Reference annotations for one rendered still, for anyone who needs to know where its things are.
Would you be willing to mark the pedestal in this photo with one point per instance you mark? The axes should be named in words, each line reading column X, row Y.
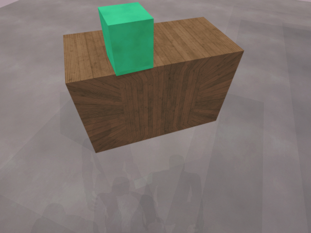
column 194, row 65

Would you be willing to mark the carton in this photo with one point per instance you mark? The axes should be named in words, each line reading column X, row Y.
column 128, row 31

